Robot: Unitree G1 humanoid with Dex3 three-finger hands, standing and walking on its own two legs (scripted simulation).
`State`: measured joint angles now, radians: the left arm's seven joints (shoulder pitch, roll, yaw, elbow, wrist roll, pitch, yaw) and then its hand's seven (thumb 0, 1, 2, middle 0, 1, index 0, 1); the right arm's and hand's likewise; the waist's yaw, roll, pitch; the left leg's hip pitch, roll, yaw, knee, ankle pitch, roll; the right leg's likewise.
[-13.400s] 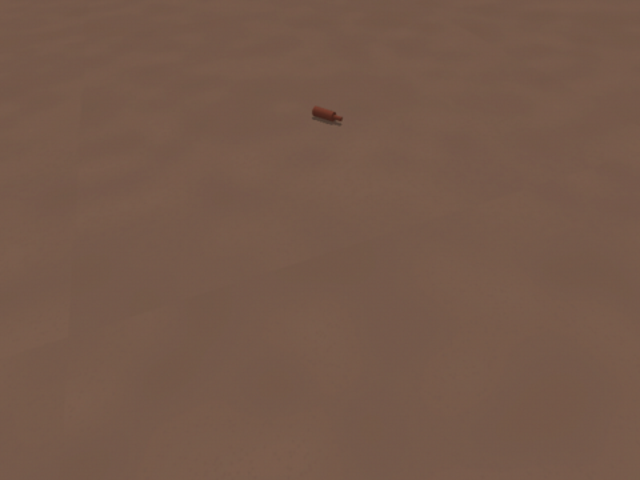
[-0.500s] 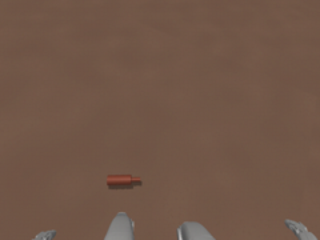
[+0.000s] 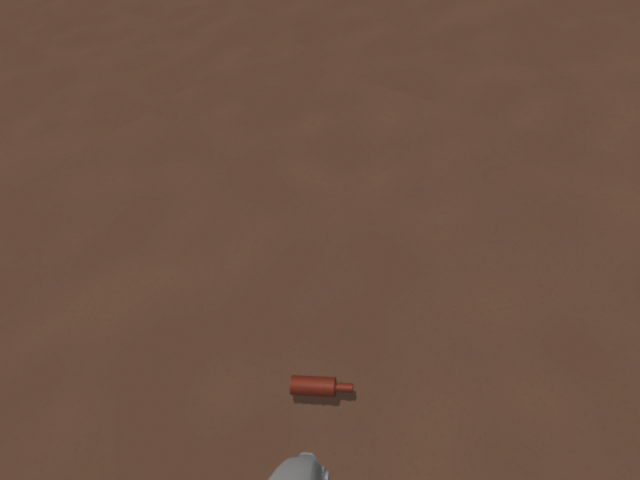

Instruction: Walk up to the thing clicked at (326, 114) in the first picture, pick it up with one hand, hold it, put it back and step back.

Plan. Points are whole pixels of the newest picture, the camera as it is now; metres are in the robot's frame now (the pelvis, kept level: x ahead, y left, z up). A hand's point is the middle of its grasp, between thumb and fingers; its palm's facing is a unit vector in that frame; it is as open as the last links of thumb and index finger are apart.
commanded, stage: walk up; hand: left
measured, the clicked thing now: (321, 386) +0.48 +0.14 -0.73
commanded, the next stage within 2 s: stand in 0.10 s
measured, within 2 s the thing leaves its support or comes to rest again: neither
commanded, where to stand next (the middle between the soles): +0.09 -0.06 m, yaw -4 degrees
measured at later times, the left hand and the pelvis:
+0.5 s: hand (182, 466) +0.17 +0.26 -0.15, palm faces -0.08 -0.94 -0.32, open 7.4 cm; pelvis +0.08 +0.03 +0.00, yaw -1 degrees
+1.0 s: hand (173, 433) +0.21 +0.28 -0.13, palm faces -0.03 -0.94 -0.33, open 7.4 cm; pelvis +0.11 +0.04 +0.02, yaw +0 degrees
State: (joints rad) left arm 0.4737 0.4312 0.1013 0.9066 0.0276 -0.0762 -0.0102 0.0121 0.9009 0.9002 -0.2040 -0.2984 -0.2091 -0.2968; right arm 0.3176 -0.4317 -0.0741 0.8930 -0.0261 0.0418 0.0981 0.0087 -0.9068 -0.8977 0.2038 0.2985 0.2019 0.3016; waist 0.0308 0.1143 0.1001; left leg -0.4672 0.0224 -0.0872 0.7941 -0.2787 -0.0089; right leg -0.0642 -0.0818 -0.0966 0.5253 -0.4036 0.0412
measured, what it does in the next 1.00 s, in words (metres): walks ahead: left foot, then right foot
